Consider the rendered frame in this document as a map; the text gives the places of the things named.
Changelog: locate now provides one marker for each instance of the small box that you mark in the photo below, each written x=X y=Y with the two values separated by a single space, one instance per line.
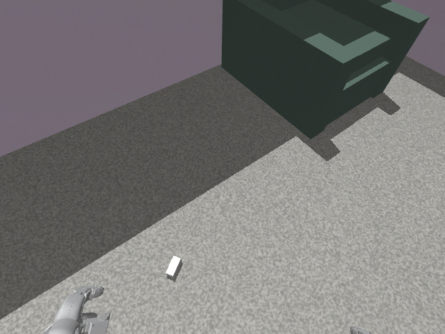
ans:
x=173 y=267

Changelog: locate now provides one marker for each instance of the left robot hand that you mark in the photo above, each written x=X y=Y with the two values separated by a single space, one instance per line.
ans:
x=72 y=307

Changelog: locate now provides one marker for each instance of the left robot arm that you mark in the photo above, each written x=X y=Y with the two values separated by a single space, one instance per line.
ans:
x=63 y=326

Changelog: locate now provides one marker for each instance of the armchair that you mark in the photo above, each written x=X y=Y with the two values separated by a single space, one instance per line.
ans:
x=314 y=60

